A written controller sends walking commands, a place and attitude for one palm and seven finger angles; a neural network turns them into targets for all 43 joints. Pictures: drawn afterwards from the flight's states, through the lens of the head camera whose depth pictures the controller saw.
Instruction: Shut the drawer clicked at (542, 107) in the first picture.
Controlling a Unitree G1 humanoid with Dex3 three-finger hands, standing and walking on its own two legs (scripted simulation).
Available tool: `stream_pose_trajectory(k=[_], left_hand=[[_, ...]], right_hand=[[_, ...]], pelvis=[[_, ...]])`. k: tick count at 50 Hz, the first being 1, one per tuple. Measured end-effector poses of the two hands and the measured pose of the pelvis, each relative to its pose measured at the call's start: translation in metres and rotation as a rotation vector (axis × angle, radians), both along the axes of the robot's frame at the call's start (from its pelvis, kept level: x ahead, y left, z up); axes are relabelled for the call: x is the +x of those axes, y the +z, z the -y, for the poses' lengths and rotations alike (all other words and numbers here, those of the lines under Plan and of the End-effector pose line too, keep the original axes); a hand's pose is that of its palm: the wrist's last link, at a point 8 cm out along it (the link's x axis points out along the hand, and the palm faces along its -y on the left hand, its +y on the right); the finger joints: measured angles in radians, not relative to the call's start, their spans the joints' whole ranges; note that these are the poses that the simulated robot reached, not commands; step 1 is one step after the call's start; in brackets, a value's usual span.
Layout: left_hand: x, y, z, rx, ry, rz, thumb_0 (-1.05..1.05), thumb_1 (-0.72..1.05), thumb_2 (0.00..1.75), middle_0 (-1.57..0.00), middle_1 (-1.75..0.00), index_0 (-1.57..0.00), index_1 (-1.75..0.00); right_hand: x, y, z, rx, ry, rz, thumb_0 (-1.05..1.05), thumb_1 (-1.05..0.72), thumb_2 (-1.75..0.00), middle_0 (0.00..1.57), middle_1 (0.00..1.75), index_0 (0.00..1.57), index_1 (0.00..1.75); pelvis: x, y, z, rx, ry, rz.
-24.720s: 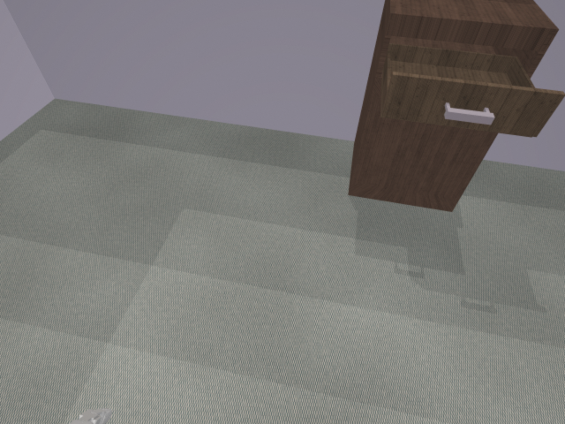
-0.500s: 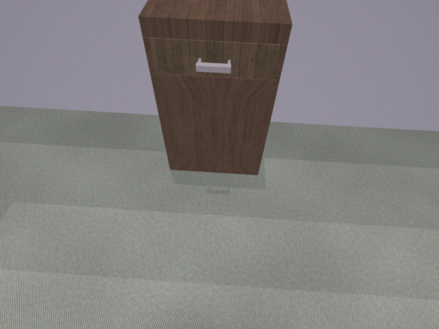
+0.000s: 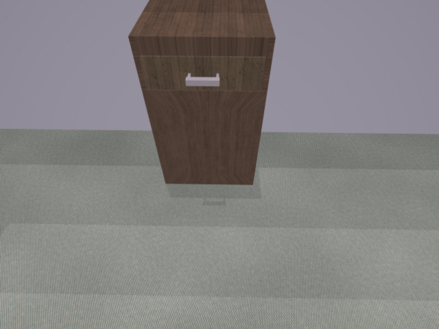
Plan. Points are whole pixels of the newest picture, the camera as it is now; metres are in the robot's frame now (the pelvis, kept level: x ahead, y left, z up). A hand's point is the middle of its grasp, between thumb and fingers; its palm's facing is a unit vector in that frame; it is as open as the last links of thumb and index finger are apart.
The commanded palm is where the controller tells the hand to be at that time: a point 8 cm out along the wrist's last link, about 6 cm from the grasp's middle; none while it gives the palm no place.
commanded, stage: let the arm hang, fingers relaxed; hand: left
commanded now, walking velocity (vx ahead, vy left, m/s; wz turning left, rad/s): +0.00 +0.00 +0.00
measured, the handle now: (203, 78) +0.97 +0.11 -0.07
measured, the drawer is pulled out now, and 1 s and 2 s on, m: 0.00 0.00 0.00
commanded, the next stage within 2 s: look to check the result in 0.10 s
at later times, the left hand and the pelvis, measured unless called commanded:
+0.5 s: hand out of the picture +0.02 +0.17 -0.17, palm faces +0.02 -0.97 -0.23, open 7.4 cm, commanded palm none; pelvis +0.01 -0.02 +0.00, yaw +1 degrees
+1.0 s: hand out of the picture +0.08 +0.19 -0.16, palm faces +0.01 -0.95 -0.31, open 7.4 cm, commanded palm none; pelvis +0.02 -0.03 +0.01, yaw +1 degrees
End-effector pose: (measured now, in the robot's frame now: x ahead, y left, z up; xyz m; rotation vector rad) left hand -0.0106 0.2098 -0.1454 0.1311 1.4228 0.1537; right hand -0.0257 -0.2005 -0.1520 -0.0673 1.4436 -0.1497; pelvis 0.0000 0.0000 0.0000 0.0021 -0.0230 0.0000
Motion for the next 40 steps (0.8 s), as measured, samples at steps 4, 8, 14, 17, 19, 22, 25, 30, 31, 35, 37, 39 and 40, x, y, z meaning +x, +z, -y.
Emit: stream_pose_trajectory(k=[4,8,14,17,19,22,25,30,31,35,37,39,40], left_hand=[[0.001,0.001,0.000,0.006,0.004,-0.004,0.01,0.92,0.90,-0.20,-0.31,-0.20,-0.30],[0.002,0.002,0.000,0.013,0.006,-0.009,0.00,0.91,0.90,-0.20,-0.30,-0.20,-0.30],[0.006,0.004,-0.001,0.024,0.002,-0.010,0.00,0.91,0.90,-0.20,-0.30,-0.20,-0.30],[0.011,0.005,-0.002,0.030,-0.001,-0.001,0.00,0.91,0.90,-0.20,-0.30,-0.20,-0.30],[0.015,0.005,-0.002,0.034,-0.002,0.007,0.00,0.91,0.90,-0.20,-0.30,-0.20,-0.30],[0.022,0.006,-0.004,0.041,-0.006,0.023,0.00,0.91,0.90,-0.20,-0.30,-0.20,-0.30],[0.030,0.008,-0.005,0.048,-0.011,0.039,0.00,0.91,0.90,-0.20,-0.30,-0.20,-0.30],[0.043,0.011,-0.009,0.062,-0.021,0.066,0.00,0.91,0.90,-0.20,-0.30,-0.20,-0.30],[0.045,0.012,-0.010,0.066,-0.023,0.071,0.00,0.91,0.90,-0.20,-0.30,-0.20,-0.30],[0.055,0.014,-0.013,0.079,-0.030,0.089,0.00,0.91,0.90,-0.20,-0.30,-0.20,-0.30],[0.059,0.016,-0.015,0.086,-0.033,0.098,0.00,0.91,0.90,-0.20,-0.30,-0.20,-0.30],[0.063,0.017,-0.017,0.093,-0.036,0.106,0.00,0.91,0.90,-0.20,-0.30,-0.20,-0.30],[0.065,0.018,-0.019,0.097,-0.038,0.109,0.00,0.91,0.90,-0.20,-0.30,-0.20,-0.30]], right_hand=[[-0.001,0.001,0.006,-0.008,0.003,-0.013,0.01,-0.91,-0.90,0.20,0.30,0.20,0.30],[0.000,0.001,0.013,-0.015,0.007,-0.022,0.00,-0.91,-0.90,0.20,0.30,0.20,0.30],[0.008,0.002,0.024,-0.028,0.013,-0.017,0.00,-0.91,-0.90,0.20,0.30,0.20,0.30],[0.014,0.003,0.030,-0.036,0.019,-0.006,0.00,-0.91,-0.90,0.20,0.30,0.20,0.30],[0.020,0.003,0.034,-0.042,0.026,0.003,0.00,-0.91,-0.90,0.20,0.30,0.20,0.30],[0.029,0.004,0.041,-0.050,0.034,0.020,0.00,-0.91,-0.90,0.20,0.30,0.20,0.30],[0.038,0.004,0.047,-0.058,0.044,0.037,0.00,-0.91,-0.90,0.20,0.30,0.20,0.30],[0.052,0.006,0.057,-0.072,0.057,0.065,0.00,-0.91,-0.90,0.20,0.30,0.20,0.30],[0.055,0.007,0.059,-0.076,0.060,0.069,0.00,-0.91,-0.90,0.20,0.30,0.20,0.30],[0.065,0.009,0.068,-0.089,0.070,0.086,0.00,-0.91,-0.90,0.20,0.30,0.20,0.30],[0.070,0.010,0.073,-0.097,0.074,0.094,0.00,-0.91,-0.90,0.20,0.30,0.20,0.30],[0.074,0.011,0.078,-0.104,0.078,0.101,0.00,-0.91,-0.90,0.20,0.30,0.20,0.30],[0.076,0.012,0.080,-0.108,0.080,0.104,0.00,-0.91,-0.90,0.20,0.30,0.20,0.30]], pelvis=[[0.001,0.000,0.003,0.000,0.002,0.000],[0.003,0.001,0.006,0.000,0.004,0.000],[0.006,0.001,0.010,0.001,0.005,0.001],[0.007,0.002,0.013,0.000,0.006,0.003],[0.008,0.002,0.014,0.000,0.007,0.004],[0.009,0.002,0.016,0.000,0.008,0.005],[0.010,0.002,0.018,0.001,0.009,0.005],[0.012,0.003,0.022,0.001,0.011,0.005],[0.013,0.003,0.023,0.001,0.011,0.005],[0.015,0.004,0.025,0.001,0.012,0.004],[0.016,0.004,0.026,0.001,0.013,0.004],[0.016,0.004,0.027,0.001,0.013,0.005],[0.017,0.004,0.028,0.001,0.013,0.005]])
